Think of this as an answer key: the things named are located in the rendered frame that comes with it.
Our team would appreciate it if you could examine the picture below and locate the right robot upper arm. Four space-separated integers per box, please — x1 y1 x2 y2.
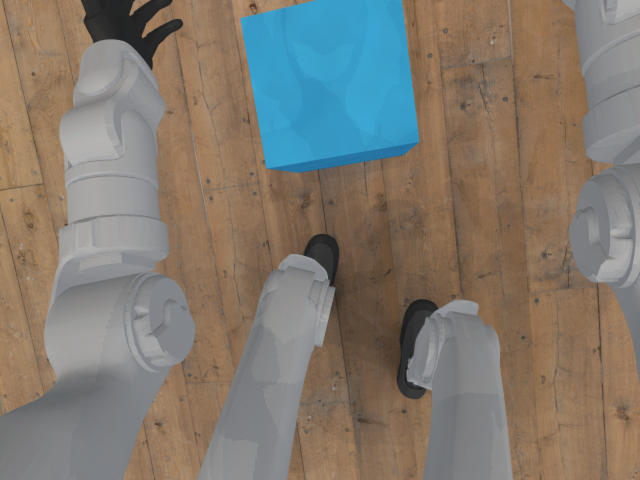
569 163 640 382

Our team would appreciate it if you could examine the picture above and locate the robot left forearm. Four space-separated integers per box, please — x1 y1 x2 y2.
44 39 170 364

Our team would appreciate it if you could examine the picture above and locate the left robot upper arm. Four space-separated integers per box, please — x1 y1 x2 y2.
0 271 196 480

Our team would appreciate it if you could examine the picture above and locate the left robot hand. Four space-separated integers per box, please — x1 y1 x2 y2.
81 0 183 70

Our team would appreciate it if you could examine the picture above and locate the robot right forearm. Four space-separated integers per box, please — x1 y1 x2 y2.
562 0 640 166

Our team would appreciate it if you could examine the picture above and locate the robot left foot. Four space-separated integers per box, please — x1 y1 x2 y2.
303 234 339 287

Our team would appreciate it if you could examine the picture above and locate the carton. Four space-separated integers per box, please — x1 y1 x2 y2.
240 0 420 173

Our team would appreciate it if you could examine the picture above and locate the left robot thigh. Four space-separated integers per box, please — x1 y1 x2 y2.
196 266 336 480

